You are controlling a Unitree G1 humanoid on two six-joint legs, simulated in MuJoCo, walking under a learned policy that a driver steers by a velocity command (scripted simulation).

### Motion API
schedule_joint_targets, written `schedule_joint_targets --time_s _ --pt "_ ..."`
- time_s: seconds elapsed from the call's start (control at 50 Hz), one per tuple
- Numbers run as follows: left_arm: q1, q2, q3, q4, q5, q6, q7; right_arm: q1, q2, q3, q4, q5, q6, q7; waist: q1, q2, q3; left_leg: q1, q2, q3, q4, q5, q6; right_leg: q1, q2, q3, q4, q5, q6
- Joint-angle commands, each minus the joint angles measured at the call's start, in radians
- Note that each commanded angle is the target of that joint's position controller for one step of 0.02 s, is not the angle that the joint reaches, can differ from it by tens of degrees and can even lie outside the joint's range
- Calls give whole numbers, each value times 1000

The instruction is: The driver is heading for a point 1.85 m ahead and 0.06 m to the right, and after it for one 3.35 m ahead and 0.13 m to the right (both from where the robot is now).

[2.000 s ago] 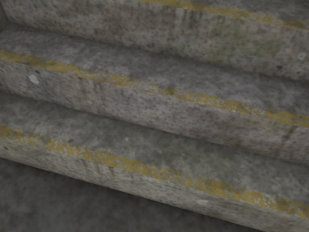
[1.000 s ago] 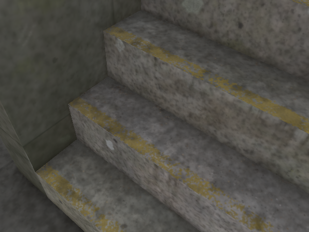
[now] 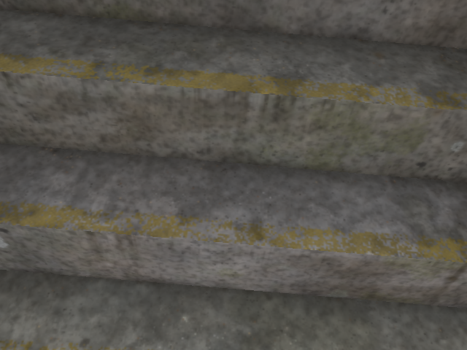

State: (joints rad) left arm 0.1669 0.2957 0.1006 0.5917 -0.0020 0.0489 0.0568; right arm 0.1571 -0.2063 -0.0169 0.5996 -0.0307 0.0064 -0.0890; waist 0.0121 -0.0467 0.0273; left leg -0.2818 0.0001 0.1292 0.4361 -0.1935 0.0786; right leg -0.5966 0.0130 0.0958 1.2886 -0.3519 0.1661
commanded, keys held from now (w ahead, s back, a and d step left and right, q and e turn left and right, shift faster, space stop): e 0.40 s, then no key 0.60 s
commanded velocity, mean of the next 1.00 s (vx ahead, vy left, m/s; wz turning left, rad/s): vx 0.00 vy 0.00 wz -0.37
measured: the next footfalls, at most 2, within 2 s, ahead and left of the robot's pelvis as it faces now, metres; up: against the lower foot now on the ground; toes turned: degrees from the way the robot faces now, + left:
right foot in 0.26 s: -0.05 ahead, -0.15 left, +0.00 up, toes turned -12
left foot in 0.70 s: -0.02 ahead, +0.08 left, +0.00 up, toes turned -20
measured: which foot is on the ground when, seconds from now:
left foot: down 0.00-0.24, up 0.26-0.68, down 0.70-1.00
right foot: up 0.00-0.24, down 0.26-1.00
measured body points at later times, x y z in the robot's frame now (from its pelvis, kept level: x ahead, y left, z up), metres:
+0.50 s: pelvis -0.07 -0.05 +0.00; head -0.05 -0.09 +0.45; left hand +0.17 +0.17 -0.07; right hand +0.00 -0.37 -0.11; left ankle -0.02 +0.09 -0.66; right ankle -0.09 -0.14 -0.74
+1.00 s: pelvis -0.08 -0.02 -0.01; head -0.06 -0.02 +0.44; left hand +0.16 +0.16 -0.10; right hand +0.00 -0.30 -0.10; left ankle -0.05 +0.09 -0.74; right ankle -0.09 -0.14 -0.74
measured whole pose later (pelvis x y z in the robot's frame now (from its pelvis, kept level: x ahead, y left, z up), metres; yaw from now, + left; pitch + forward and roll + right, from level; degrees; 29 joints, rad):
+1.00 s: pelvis -0.08 -0.02 -0.01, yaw -20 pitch +1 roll +1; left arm 0.19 0.24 0.03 0.63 0.03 -0.02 0.01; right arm 0.17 -0.20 -0.02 0.64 -0.03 -0.03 -0.03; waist 0.01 -0.02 0.01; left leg -0.24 -0.03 0.00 0.54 -0.31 0.01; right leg -0.32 0.05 0.12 0.57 -0.26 0.01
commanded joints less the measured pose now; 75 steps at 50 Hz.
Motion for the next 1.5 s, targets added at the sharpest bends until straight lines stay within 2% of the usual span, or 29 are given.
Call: schedule_joint_targets --time_s 0.02,0.18,0.22,0.24,0.26,0.28,0.3,0.32,0.34,0.36,0.38,0.42,0.5,0.6,0.64,0.68,0.7,0.72,0.74,0.76,0.84,1.02,1.22,1.24,1.3,1.4,1.42,1.44,1.5 --pt "-83 27 -14 -109 6 -20 -11 13 -198 -72 -59 2 -3 -4 -41 158 -139 234 304 -238 -163 191 203 -80 -50 -41 -153 -59 0" --pt "-52 51 -14 -82 -4 -20 -45 -17 -241 -101 -11 23 -7 16 -38 204 -147 120 326 -141 -155 50 142 213 -56 -150 -581 -52 -149" --pt "38 51 -5 -36 -12 -22 -55 -11 -230 -103 8 35 -6 16 -4 192 -138 66 300 -87 -75 19 71 349 -15 -192 -804 39 -212" --pt "106 85 10 0 -15 -24 -50 41 -198 -97 31 35 -10 22 9 131 -133 -36 258 -30 15 -70 -5 477 -3 -163 -888 93 -243" --pt "160 140 29 11 -18 -24 -36 27 -138 -81 17 12 -15 35 17 -61 -117 -288 172 60 294 -272 -105 629 -174 93 -936 222 -317" --pt "108 274 50 -31 39 -28 -26 -60 -128 -76 -58 -11 -27 31 13 -267 -96 -526 38 0 549 -480 -180 547 -431 456 -959 466 -523" --pt "52 241 46 -62 67 -51 -32 -152 -201 -99 -70 2 -28 26 58 -130 -124 -488 34 -159 718 -431 -174 465 -410 391 -992 455 -555" --pt "-43 218 33 -71 57 -67 -35 -121 -211 -103 -56 18 -18 30 -7 -113 -99 -482 41 -191 754 -301 -154 419 -341 290 -987 436 -480" --pt "-104 180 25 -82 22 -72 -35 -72 -212 -108 -22 14 -13 25 -37 -74 -104 -467 46 -192 745 -214 -155 406 -274 219 -958 417 -414" --pt "-124 147 11 -81 4 -68 -30 -54 -213 -107 -13 -4 -13 23 -43 -66 -113 -452 32 -177 767 -156 -161 393 -250 191 -936 468 -388" --pt "-111 130 0 -74 -2 -64 -20 -42 -193 -101 -16 -10 -15 27 -51 -64 -129 -406 16 -172 790 -125 -165 362 -232 177 -924 508 -382" --pt "-74 134 -6 -64 23 -54 -14 -39 -166 -91 -19 -4 -18 31 -41 -75 -163 -380 -8 -165 771 -96 -171 381 -209 157 -895 556 -375" --pt "-8 137 -8 -47 18 -53 -13 -54 -148 -76 -30 4 -5 25 -5 -118 -161 -357 3 -190 569 -132 -177 447 -226 216 -889 448 -373" --pt "-22 147 -11 -49 24 -49 -22 -58 -135 -65 -33 24 -17 50 13 -159 -130 -165 -13 -150 323 -240 -158 373 -204 260 -892 322 -390" --pt "-33 124 -20 -49 22 -49 -26 -40 -135 -63 -22 28 -22 54 10 -143 -125 -95 -15 -145 186 -219 -145 379 -196 286 -881 353 -391" --pt "-37 99 -30 -46 13 -50 -22 1 -119 -55 -2 17 -32 62 -21 -99 -128 63 -8 -140 -53 -11 -110 341 -159 272 -862 365 -344" --pt "-15 80 -38 -43 17 -59 -21 22 -152 -58 -5 2 -36 61 -17 -52 -154 189 63 -188 -62 103 -81 269 -138 249 -836 293 -292" --pt "15 53 -46 -55 32 -73 -28 12 -218 -70 -5 -12 -37 60 31 99 -180 246 160 -276 7 276 -13 195 -61 143 -777 173 -237" --pt "-18 53 -49 -57 43 -81 -32 -30 -160 -58 -4 -10 -38 67 32 186 -162 132 196 -338 -40 241 63 236 -13 67 -761 53 -182" --pt "-39 69 -44 -56 46 -81 -34 -72 -116 -43 -22 -6 -43 70 30 179 -134 90 191 -339 -64 180 67 267 -18 60 -758 62 -162" --pt "-50 54 -42 -56 30 -67 -35 -46 -127 -45 -23 0 -58 66 7 144 -68 44 107 -267 -51 -19 -19 276 -21 70 -780 155 -178" --pt "-27 25 -45 -42 28 -93 -50 -9 -104 -38 -37 5 -42 54 -19 29 -78 65 60 -229 12 -31 -34 280 -33 88 -798 203 -178" --pt "-12 14 -46 -39 34 -74 -25 3 -73 -29 -7 5 -66 76 -6 41 -109 40 44 -212 3 -61 -43 356 -33 89 -809 194 -176" --pt "21 -6 -54 -10 50 -69 -40 20 -72 -27 15 -10 -43 74 3 29 -96 49 55 -221 -12 -78 -51 366 -30 71 -839 180 -162" --pt "1 1 -48 -9 48 -67 -49 13 -99 -38 12 -8 -26 70 -6 63 -41 32 44 -234 -41 -204 -45 337 2 41 -813 106 -167" --pt "-7 -21 -54 -20 44 -89 -55 31 -123 -52 11 4 -26 73 -19 139 25 33 109 -338 -116 -369 23 261 39 -45 -719 31 -183" --pt "-26 -4 -50 -38 -6 -113 -36 31 -108 -48 -7 36 -54 61 -34 163 27 72 118 -360 -125 -327 56 213 39 -39 -684 20 -185" --pt "-30 -7 -53 -45 -11 -130 -29 37 -118 -49 0 42 -71 60 -31 178 31 109 151 -395 -121 -252 79 187 26 -41 -672 38 -188" --pt "2 10 -48 -44 3 -168 -50 40 -143 -62 -13 38 -83 61 -32 102 -14 166 129 -373 -27 29 96 225 11 -34 -690 197 -211"
Over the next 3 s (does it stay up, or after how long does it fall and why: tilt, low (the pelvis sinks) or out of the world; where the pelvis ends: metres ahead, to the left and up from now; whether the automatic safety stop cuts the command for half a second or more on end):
stays up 0.28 -0.09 0.09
